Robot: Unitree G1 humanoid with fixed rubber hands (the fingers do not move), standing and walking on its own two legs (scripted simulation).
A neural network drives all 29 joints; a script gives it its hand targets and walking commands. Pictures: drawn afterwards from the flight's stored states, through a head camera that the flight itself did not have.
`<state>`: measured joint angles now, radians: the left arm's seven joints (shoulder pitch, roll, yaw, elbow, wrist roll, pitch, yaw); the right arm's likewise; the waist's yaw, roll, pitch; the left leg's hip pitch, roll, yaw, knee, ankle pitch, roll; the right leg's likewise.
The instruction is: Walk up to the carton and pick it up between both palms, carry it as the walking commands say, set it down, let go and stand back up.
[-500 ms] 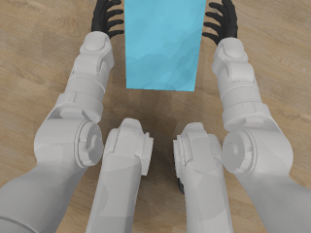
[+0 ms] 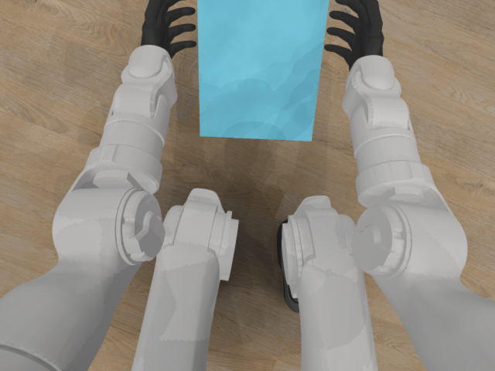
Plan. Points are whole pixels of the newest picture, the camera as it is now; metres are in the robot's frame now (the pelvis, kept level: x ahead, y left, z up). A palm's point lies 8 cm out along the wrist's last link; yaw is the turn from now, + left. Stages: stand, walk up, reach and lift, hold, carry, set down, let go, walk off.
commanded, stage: set down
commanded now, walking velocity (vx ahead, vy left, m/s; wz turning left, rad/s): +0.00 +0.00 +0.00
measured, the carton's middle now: (258, 66) +0.52 +0.01 -0.27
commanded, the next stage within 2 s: none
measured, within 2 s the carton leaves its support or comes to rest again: rests again in 1.12 s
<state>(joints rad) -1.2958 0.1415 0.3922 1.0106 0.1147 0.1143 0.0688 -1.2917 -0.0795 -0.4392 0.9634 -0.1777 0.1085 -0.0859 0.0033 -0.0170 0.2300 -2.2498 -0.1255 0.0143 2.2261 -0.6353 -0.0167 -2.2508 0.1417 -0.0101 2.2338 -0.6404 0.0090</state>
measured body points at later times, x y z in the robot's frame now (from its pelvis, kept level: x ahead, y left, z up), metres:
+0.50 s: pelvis +0.00 +0.00 -0.01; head +0.35 +0.00 +0.27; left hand +0.53 +0.15 -0.17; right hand +0.54 -0.13 -0.17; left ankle +0.10 +0.11 -0.33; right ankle +0.09 -0.10 -0.33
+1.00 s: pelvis +0.00 +0.00 -0.01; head +0.35 +0.00 +0.27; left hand +0.53 +0.15 -0.18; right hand +0.54 -0.13 -0.18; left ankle +0.10 +0.10 -0.33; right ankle +0.09 -0.10 -0.33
